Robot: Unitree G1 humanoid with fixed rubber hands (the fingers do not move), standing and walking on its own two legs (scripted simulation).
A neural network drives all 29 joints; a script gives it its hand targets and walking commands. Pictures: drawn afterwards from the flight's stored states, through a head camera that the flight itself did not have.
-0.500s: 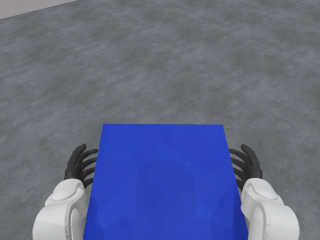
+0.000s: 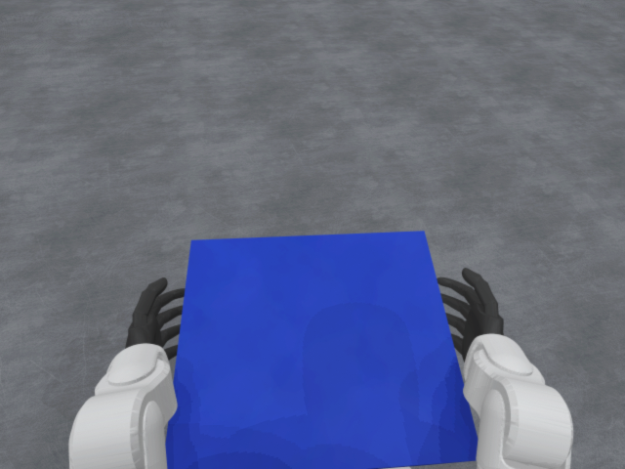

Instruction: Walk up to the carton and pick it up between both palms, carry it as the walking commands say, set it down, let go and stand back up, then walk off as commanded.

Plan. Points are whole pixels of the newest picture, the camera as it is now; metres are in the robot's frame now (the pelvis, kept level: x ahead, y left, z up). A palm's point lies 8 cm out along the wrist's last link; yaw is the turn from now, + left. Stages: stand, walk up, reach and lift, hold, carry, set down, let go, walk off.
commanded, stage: carry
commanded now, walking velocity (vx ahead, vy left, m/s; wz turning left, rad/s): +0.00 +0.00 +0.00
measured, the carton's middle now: (313, 361) +0.26 +0.01 -0.01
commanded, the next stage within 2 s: none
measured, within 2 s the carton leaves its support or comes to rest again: neither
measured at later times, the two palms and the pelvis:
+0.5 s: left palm out of the picture +0.09 +0.21 +0.10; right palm out of the picture +0.12 -0.14 +0.11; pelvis -0.14 +0.02 +0.00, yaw +5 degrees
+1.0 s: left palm out of the picture +0.08 +0.21 +0.10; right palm out of the picture +0.11 -0.14 +0.10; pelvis -0.15 +0.02 +0.00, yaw +6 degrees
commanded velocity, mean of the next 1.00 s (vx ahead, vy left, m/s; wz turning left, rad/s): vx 0.00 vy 0.00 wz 0.00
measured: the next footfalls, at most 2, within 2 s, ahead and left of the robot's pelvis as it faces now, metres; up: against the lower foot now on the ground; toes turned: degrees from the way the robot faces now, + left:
right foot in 0.16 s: -0.03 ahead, -0.09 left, +0.00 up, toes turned +12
left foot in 0.46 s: -0.12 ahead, +0.15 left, +0.00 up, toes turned +6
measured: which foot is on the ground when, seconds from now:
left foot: down 0.00-0.16, up 0.18-0.44, down 0.46-1.00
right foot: up 0.00-0.14, down 0.16-1.00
